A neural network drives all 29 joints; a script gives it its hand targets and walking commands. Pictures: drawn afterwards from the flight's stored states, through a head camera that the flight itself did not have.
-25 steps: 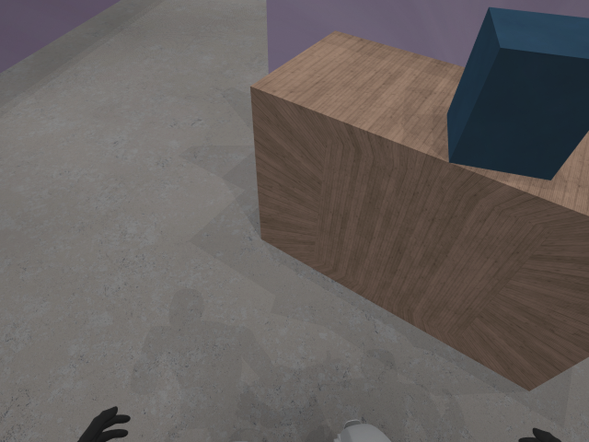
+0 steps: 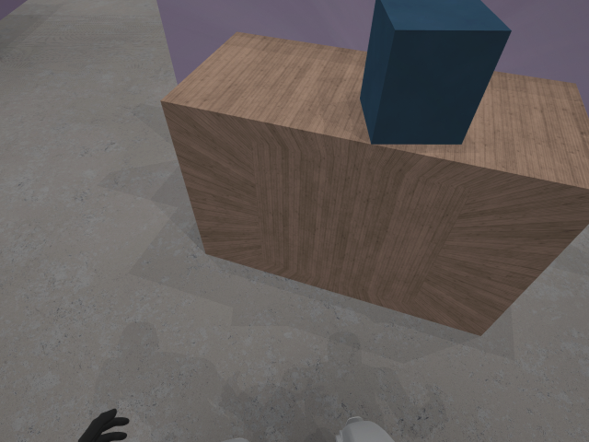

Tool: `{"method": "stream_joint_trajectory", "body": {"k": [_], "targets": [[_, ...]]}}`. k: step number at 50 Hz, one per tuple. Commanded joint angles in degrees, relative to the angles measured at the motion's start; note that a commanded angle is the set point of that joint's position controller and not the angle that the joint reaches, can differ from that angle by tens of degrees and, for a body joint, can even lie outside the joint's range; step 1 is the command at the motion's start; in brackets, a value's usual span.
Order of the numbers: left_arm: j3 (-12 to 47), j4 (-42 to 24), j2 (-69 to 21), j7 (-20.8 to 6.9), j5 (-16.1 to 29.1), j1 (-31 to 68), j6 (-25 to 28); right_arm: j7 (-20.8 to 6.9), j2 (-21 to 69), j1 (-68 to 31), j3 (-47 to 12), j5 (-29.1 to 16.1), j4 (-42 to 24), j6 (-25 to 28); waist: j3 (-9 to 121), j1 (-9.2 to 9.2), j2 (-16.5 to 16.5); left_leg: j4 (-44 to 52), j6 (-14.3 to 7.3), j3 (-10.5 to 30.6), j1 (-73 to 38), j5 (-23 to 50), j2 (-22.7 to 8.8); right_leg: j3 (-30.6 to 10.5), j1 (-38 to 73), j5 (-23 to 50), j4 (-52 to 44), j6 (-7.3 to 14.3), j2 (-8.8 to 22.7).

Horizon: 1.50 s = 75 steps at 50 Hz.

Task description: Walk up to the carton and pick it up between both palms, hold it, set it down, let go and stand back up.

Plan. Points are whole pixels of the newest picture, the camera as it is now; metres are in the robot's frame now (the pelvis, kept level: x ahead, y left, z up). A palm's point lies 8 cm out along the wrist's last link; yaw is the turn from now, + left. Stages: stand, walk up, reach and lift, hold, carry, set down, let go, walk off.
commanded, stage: walk up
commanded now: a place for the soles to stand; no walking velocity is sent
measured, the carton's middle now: (420, 71) +0.85 -0.26 +0.09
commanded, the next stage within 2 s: none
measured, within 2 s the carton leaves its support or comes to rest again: neither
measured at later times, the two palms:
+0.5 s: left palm (101, 432) +0.17 +0.28 -0.08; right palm out of the picture +0.04 -0.33 -0.08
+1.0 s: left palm (100, 409) +0.20 +0.29 -0.08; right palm out of the picture +0.03 -0.31 -0.08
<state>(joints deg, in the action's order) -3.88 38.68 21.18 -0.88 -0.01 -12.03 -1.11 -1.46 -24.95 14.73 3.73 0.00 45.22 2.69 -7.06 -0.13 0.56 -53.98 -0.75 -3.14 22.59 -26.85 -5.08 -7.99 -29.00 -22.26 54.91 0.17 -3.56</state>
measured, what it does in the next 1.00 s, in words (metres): steps on the spot: left foot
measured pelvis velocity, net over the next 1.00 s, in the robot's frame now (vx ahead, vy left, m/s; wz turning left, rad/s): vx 0.02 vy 0.02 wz -0.22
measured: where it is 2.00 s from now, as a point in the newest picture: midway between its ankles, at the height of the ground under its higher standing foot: outside the picture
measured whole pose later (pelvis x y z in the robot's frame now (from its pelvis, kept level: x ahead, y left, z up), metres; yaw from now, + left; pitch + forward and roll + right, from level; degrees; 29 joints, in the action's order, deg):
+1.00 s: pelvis +0.02 +0.02 +0.01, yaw -12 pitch -3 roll -1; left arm -3.8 40.3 21.3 0.5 0.0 -12.4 1.9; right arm -1.4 -24.5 12.6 3.7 0.0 48.2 1.6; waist -7.0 -0.1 0.4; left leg -52.1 -0.3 -3.0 21.4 -27.9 -4.3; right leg -8.9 -26.2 -22.8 51.9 -1.2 -3.5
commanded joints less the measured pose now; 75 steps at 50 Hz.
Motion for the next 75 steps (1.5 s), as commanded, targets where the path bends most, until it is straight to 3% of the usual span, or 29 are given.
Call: {"method": "stream_joint_trajectory", "body": {"k": [1,7,8,9,11,16,19,23,24,26,27,32,35,37,40,42,43,46,48,50,52,54,56,62,64,66,69,72,75], "targets": [[-3.98,-1.44,15.82,0.94,-1.58,1.98,2.7,2.46,-21.12,-0.48,6.43,1.72,-4.45,2.05,1.99,-1.97,-5.79,37.81,-14.96,30.55,-3.33,-19.51,-23.73,2.8,-14.46,-5.93,11.82,0.83,2.6],[-4.41,1.96,15.03,0.7,-1.1,-4.67,5.23,1.38,-17.06,-0.53,4.76,1.31,-5.82,1.19,10.36,0.63,-6.42,14.36,-9.6,6.49,-4.97,21.45,-15.07,9.53,7.97,-2.71,-15.5,2.28,1.98],[-5.12,3.69,16.19,1.09,-1.1,-7.97,5.35,1.37,-14.85,0.66,4.25,1.24,-5.89,0.44,11.41,1.51,-1.55,7.07,-7.12,3.39,1.25,16.82,-11.56,4.48,16.72,1.56,-20.0,3.3,0.25],[-6.39,2.26,20.47,1.64,-1.91,-9.34,5.62,1.44,-10.02,-1.69,2.83,0.08,-7.68,0.17,13.63,3.5,10.61,-7.69,-1.41,-2.63,12.7,9.99,-3.24,-20.2,21.63,2.7,-27.35,8.76,11.45],[-5.81,1.52,21.91,2.03,-0.9,-6.59,5.42,1.9,-11.46,-7.42,2.88,0.2,-8.63,-1.43,8.84,3.18,8.07,-7.69,-0.2,5.72,17.5,-11.3,0.86,-38.45,13.51,-7.95,-30.99,16.33,16.61],[-2.58,-0.17,14.19,2.09,-0.91,4.48,3.72,1.42,-13.26,3.67,4.56,1.79,-1.7,1.06,8.23,-3.65,3.28,15.09,-2.81,6.24,-10.81,-2.42,1.52,-18.2,-8.77,-0.44,-20.21,7.35,7.0],[-2.91,1.18,14.82,2.09,-1.61,1.77,3.64,1.61,-20.42,1.79,6.24,1.73,-2.24,1.55,5.81,-3.08,-9.17,35.17,-13.5,31.65,-7.85,-16.18,-22.02,4.68,-12.68,-8.72,5.39,1.12,0.82],[-3.05,2.85,13.36,1.46,-0.6,-5.55,5.58,1.49,-16.24,-3.72,4.38,1.63,-3.7,0.64,9.61,1.3,-8.6,16.79,-9.84,9.41,-6.13,21.84,-12.42,7.38,4.31,-4.08,-13.74,1.77,1.67],[-3.86,3.12,15.1,1.91,-1.19,-7.35,6.28,1.52,-14.17,-2.33,4.04,1.14,-3.56,-0.02,11.73,1.78,-3.52,8.32,-6.53,5.93,-1.26,20.16,-9.67,1.71,11.55,2.78,-18.39,3.11,1.29],[-4.92,2.97,21.73,2.22,-0.89,-6.56,6.38,1.54,-10.65,-4.9,3.05,0.04,-5.87,-1.31,10.75,1.57,10.09,-2.56,-0.69,3.76,13.04,-8.94,3.98,-35.24,15.61,7.26,-27.67,13.21,14.71],[-5.11,2.98,22.24,2.63,-1.12,-6.78,6.2,1.68,-11.88,-7.63,3.06,0.63,-6.25,-1.57,9.13,2.47,7.09,-3.17,-1.18,5.82,14.35,-12.39,3.71,-39.23,14.08,2.99,-29.4,14.35,15.9],[-1.64,1.43,13.92,2.4,-0.61,2.36,4.57,1.3,-13.23,1.25,4.21,1.57,-1.37,0.34,8.74,-3.25,5.55,16.13,-2.58,7.84,-7.06,-3.57,0.36,-18.06,-3.2,1.78,-20.9,7.41,7.9],[-1.7,1.16,13.5,3.04,-0.86,3.7,4.24,1.3,-18.95,1.55,5.55,1.49,-0.95,1.42,7.85,-3.91,-10.08,32.09,-12.64,30.46,-12.35,-2.46,-19.22,4.17,-14.07,-8.11,2.94,1.09,-1.22],[-2.44,1.42,15.55,2.88,-0.91,0.37,5.02,1.46,-18.41,-2.06,5.16,1.33,-1.9,1.27,7.07,-1.88,-6.36,25.31,-15.91,25.12,-11.96,11.19,-21.31,5.19,-10.0,-10.55,1.85,0.91,2.12],[-2.81,4.59,14.04,2.66,-0.59,-6.18,6.85,1.38,-13.31,-4.94,3.09,1.21,-3.07,0.11,10.38,1.83,-7.64,9.01,-6.35,5.72,0.09,24.26,-8.13,2.1,12.6,9.26,-18.06,3.42,2.04],[-4.27,4.28,21.49,2.94,-0.5,-6.7,6.63,1.21,-10.05,-6.79,2.56,-0.36,-4.98,-1.18,14.21,0.88,9.03,-2.46,-0.77,1.98,8.28,-1.03,2.37,-26.66,16.5,16.94,-23.4,11.95,12.66],[-3.71,3.72,20.19,2.87,-0.84,-4.39,6.48,1.36,-10.63,-6.24,2.66,0.15,-3.5,-1.37,11.92,0.36,7.77,0.13,-0.92,3.14,6.96,-7.57,2.82,-32.0,13.12,10.57,-25.51,14.57,15.25],[-1.85,1.92,16.62,2.95,-0.98,3.16,4.85,1.26,-11.66,-1.21,3.78,1.05,-0.34,-0.17,9.94,-3.79,4.1,15.22,-3.01,7.73,-8.51,-1.68,0.19,-19.03,-2.52,6.62,-19.62,8.48,9.95],[-0.99,2.6,11.3,2.91,-0.12,3.28,4.71,1.42,-15.71,3.13,4.97,2.01,0.27,1.17,10.07,-5.18,-10.95,30.48,-8.88,23.46,-16.64,-7.02,-12.25,0.18,-12.93,4.25,-0.67,2.12,-1.36],[-1.85,2.17,15.08,3.04,-0.76,2.01,4.92,1.64,-17.76,-2.39,4.67,1.16,-0.63,1.14,6.63,-2.2,-6.95,26.21,-15.09,24.4,-11.37,13.36,-20.49,5.45,-7.92,-8.54,0.78,0.42,2.4],[-1.67,3.8,14.49,2.54,-0.25,-3.66,6.17,1.46,-15.36,-6.29,4.2,1.65,-1.89,0.24,9.67,0.87,-6.91,14.36,-10.14,8.46,-9.4,28.65,-11.82,4.79,5.17,0.14,-17.76,2.08,3.28],[-3.38,5.2,19.2,3.06,-0.89,-6.03,7.02,1.42,-10.27,-6.12,3.14,0.32,-3.23,-0.79,14.13,-0.24,4.83,-0.71,-1.14,1.97,1.58,13.8,-0.2,-20.8,12.79,24.38,-20.61,9.29,10.93],[-3.0,4.05,20.09,2.86,-0.79,-3.14,6.39,1.5,-10.69,-6.32,2.74,-0.43,-1.77,-1.33,13.36,0.08,6.91,3.18,-0.55,3.6,3.34,-6.42,4.0,-29.86,13.36,17.47,-23.77,14.85,14.24],[-1.68,3.65,14.76,3.55,-0.68,2.53,4.93,1.56,-18.03,-3.47,4.99,1.59,0.01,0.8,9.76,-3.39,-7.77,26.4,-14.69,23.91,-11.08,10.92,-19.12,5.38,-6.75,0.1,1.04,0.94,1.42],[-1.82,3.99,15.31,3.24,-0.47,-2.37,5.15,1.32,-16.88,-6.41,4.24,0.35,-1.38,0.3,10.06,-0.61,-6.51,19.35,-14.55,16.41,-6.91,27.52,-17.97,5.82,1.08,-2.45,-1.79,1.38,2.98],[-2.85,5.1,17.22,3.2,-0.44,-4.26,6.25,1.58,-12.95,-5.9,3.39,0.32,-1.79,-0.64,10.22,0.26,-3.47,6.29,-5.9,5.87,1.3,29.86,-6.24,-5.19,12.14,22.1,-13.43,4.77,5.36],[-2.78,4.98,20.44,3.34,-0.6,-2.44,6.04,1.73,-9.75,-6.46,2.53,-0.58,-2.6,-1.87,10.65,-0.92,5.33,0.41,-1.05,4.11,2.7,-4.02,3.82,-28.94,12.3,25.59,-22.18,14.14,14.85],[-1.54,3.53,15.48,3.76,-0.44,1.2,5.34,1.52,-11.06,-2.82,3.09,1.02,0.33,-0.91,10.41,-3.05,2.82,14.24,-2.61,6.89,-8.58,7.08,0.32,-18.27,2.6,22.31,-17.48,8.78,10.72],[-1.4,3.64,13.94,3.56,-0.06,1.84,4.42,1.68,-16.2,-4.19,4.38,1.12,0.03,0.02,8.51,-1.95,-5.89,24.76,-13.77,19.33,-7.73,11.51,-15.63,4.28,-1.86,8.0,-0.96,1.39,0.28]]}}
